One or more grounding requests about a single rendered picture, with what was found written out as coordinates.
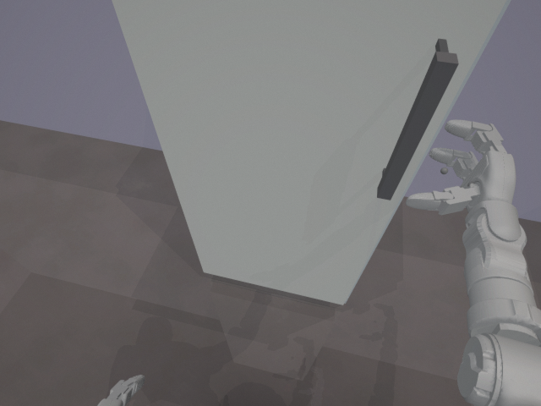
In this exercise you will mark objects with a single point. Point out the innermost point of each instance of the right robot upper arm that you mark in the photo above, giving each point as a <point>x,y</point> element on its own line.
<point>499,371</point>

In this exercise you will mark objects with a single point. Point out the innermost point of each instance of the robot right hand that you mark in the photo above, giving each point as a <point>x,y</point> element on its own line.
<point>494,175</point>

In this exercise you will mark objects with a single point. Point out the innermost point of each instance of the fridge door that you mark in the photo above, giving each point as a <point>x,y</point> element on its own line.
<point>277,117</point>

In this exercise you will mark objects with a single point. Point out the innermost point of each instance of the handle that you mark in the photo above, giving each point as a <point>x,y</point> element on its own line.
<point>438,77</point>

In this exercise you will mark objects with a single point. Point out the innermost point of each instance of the robot right forearm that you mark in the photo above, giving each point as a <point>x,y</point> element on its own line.
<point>498,286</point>

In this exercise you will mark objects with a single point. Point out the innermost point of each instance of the robot left hand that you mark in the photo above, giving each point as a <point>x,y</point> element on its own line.
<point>121,393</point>

